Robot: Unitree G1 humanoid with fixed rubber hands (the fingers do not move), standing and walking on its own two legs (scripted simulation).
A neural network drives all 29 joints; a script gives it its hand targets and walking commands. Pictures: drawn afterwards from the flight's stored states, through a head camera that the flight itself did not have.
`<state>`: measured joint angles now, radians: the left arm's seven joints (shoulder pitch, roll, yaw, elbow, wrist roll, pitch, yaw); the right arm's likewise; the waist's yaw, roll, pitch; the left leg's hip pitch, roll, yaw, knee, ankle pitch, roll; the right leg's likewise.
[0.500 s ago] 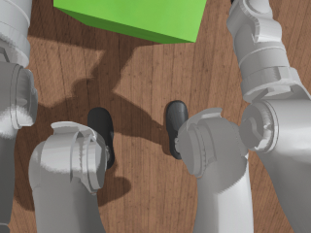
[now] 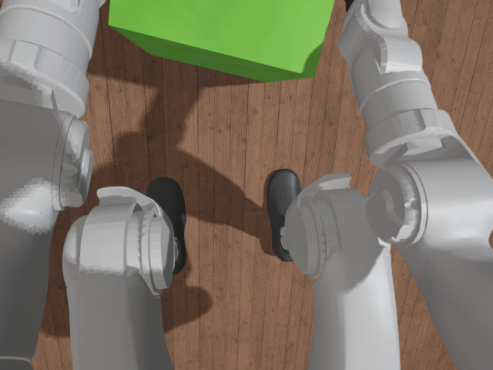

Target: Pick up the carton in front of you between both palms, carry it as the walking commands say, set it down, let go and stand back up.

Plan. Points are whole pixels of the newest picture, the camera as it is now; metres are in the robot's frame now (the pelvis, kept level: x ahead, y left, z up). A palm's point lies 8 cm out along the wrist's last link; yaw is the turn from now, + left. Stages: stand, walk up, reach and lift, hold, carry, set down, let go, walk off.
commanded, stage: reach and lift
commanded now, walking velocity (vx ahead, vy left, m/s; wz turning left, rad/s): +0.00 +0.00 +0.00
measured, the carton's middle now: out of the picture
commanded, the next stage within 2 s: none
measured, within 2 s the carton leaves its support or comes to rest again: leaves its support in 0.30 s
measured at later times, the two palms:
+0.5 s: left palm out of the picture +0.54 +0.17 -0.11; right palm out of the picture +0.53 -0.13 -0.09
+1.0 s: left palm out of the picture +0.50 +0.17 +0.06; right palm out of the picture +0.50 -0.13 +0.07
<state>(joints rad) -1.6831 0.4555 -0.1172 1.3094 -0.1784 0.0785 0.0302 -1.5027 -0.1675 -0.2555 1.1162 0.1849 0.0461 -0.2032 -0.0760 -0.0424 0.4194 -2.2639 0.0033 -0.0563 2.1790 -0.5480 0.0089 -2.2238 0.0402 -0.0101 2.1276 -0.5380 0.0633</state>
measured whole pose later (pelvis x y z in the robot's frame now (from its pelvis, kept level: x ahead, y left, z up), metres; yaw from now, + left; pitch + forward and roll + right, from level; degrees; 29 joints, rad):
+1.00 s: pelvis +0.01 -0.01 +0.12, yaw +5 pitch +43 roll -1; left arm -1.09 0.06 0.37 0.72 0.24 0.41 -0.03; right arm -0.99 0.09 -0.55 0.55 -0.19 0.40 -0.11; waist -0.04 -0.02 -0.15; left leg -2.01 -0.04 -0.06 1.71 -0.45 -0.03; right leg -1.99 0.07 0.05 1.71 -0.48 0.06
